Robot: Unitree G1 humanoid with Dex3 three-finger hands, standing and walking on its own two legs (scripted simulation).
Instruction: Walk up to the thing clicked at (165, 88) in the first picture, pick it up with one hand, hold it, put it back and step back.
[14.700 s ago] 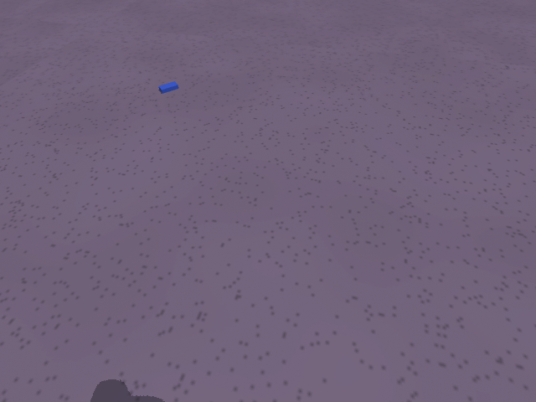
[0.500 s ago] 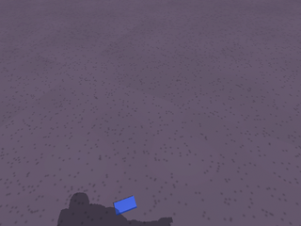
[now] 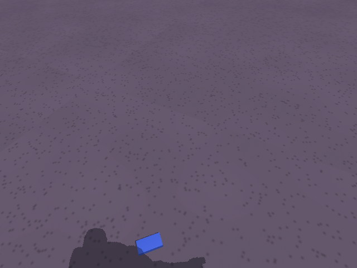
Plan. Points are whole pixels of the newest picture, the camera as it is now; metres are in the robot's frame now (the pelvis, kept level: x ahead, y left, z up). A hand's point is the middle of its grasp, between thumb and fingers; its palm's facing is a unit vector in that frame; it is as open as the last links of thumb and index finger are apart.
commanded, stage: stand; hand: left
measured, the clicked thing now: (149, 243) +0.39 +0.20 -0.77
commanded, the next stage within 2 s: walk up in 0.06 s
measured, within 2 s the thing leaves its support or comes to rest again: neither
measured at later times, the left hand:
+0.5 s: hand out of the picture +0.04 +0.19 -0.17, palm faces -0.08 -0.92 -0.37, open 7.4 cm
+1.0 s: hand out of the picture +0.03 +0.21 -0.15, palm faces +0.01 -0.93 -0.37, open 7.4 cm
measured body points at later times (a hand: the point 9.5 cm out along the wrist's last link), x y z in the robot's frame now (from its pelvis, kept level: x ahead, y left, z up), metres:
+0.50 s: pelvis -0.04 -0.07 -0.02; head +0.01 -0.09 +0.42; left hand +0.04 +0.24 -0.14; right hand +0.04 -0.40 -0.15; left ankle -0.07 +0.09 -0.70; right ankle -0.04 -0.19 -0.75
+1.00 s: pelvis -0.05 -0.06 -0.01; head -0.04 -0.06 +0.44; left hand +0.03 +0.25 -0.13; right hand +0.06 -0.35 -0.13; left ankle -0.08 +0.06 -0.75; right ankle -0.04 -0.19 -0.75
